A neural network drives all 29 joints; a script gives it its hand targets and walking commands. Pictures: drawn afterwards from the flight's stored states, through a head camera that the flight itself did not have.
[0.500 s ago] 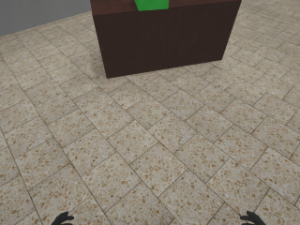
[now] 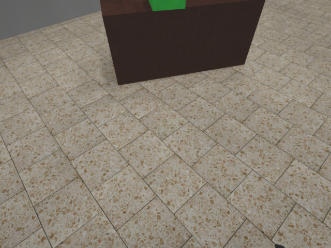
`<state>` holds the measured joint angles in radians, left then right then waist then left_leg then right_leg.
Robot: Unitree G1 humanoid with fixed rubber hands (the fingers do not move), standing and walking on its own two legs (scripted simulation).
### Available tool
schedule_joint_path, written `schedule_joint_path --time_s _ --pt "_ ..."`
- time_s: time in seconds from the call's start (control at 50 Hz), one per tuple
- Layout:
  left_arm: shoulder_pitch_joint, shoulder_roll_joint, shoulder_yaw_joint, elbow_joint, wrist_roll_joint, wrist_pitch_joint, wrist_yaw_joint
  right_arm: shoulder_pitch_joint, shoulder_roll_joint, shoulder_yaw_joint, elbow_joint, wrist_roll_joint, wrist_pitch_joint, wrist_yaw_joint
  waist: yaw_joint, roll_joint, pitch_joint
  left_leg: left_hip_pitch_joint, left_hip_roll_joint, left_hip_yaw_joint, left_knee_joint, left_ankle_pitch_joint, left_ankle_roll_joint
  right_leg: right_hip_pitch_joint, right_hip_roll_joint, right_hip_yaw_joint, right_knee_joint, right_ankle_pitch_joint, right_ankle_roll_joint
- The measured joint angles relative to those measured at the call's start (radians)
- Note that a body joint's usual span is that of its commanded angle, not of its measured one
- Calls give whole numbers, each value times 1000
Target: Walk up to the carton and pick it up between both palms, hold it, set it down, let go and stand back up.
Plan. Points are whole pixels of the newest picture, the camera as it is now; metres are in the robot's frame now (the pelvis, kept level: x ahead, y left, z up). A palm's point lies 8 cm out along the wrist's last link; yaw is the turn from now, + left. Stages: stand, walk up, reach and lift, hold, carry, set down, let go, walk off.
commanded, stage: stand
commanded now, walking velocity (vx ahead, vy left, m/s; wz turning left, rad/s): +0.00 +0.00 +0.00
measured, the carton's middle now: out of the picture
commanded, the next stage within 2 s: walk up in 0.32 s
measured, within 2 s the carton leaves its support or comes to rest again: neither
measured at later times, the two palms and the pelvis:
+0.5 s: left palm out of the picture +0.06 +0.29 -0.11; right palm out of the picture +0.06 -0.29 -0.11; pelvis -0.02 +0.00 +0.01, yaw +0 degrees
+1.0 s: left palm out of the picture +0.16 +0.34 -0.09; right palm out of the picture +0.06 -0.30 -0.09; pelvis +0.08 +0.02 +0.02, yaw +2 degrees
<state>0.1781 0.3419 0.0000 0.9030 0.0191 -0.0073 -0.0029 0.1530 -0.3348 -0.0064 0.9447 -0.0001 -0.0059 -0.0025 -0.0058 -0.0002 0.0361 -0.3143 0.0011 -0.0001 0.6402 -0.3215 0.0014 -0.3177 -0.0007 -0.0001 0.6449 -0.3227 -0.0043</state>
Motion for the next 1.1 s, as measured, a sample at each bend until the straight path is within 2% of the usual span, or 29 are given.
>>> schedule_joint_path --time_s 0.54,0.56,0.62,0.64,0.68,0.72,0.76,0.82,0.86,0.9,1.04,1.1 --pt "-32 0 0 108 -3 -5 -1 -25 0 0 115 0 -10 7 0 0 0 6 0 0 -110 90 0 0 0 0 -98 84 -1" --pt "-28 2 -1 109 2 -6 -9 -20 0 -1 114 0 -11 13 0 0 -3 6 0 0 -103 60 0 2 0 0 -94 60 -6" --pt "6 12 0 108 26 -16 -38 16 -9 -9 104 0 -13 40 0 0 -38 6 -1 0 -81 -146 0 7 1 0 -84 -122 -29" --pt "14 19 0 107 30 -22 -43 26 -14 -12 97 0 -13 45 1 -2 -40 0 -2 1 -52 -159 0 14 0 1 -93 -142 -42" --pt "32 35 3 107 33 -29 -47 44 -27 -18 90 0 -19 47 1 -7 -41 -9 -2 0 -6 -153 0 29 -5 1 -116 -94 -63" --pt "50 48 6 108 35 -30 -49 61 -46 -26 83 0 -23 51 3 -8 -41 -10 -2 0 0 -152 0 45 -14 1 -133 -18 -68" --pt "66 61 10 108 36 -22 -54 77 -67 -35 78 0 -32 54 2 -5 -44 4 -1 -1 -55 -123 0 56 -21 -1 -127 24 -61" --pt "67 76 11 109 35 10 -57 121 -79 -60 74 0 -55 48 -5 -3 -44 47 -11 -1 -84 52 4 42 -28 -3 31 -114 -47" --pt "51 84 11 107 30 19 -57 159 -71 -61 75 0 -58 41 -6 -9 -44 85 -11 -2 -94 41 11 -8 -23 -2 182 -120 -44" --pt "23 97 10 106 23 17 -64 191 -59 -60 78 0 -58 40 -6 -19 -44 118 -10 -5 -130 16 16 -64 -23 -1 248 -88 -34" --pt "-32 115 11 99 16 -2 -85 262 -59 -61 73 0 -75 40 -37 -25 -40 231 -7 -7 -238 3 23 -155 -43 0 217 42 -10" --pt "-66 115 11 95 16 -2 -90 287 -59 -61 66 0 -77 40 -49 -29 -39 271 -7 -6 -243 -36 8 -156 -45 1 141 48 -9"
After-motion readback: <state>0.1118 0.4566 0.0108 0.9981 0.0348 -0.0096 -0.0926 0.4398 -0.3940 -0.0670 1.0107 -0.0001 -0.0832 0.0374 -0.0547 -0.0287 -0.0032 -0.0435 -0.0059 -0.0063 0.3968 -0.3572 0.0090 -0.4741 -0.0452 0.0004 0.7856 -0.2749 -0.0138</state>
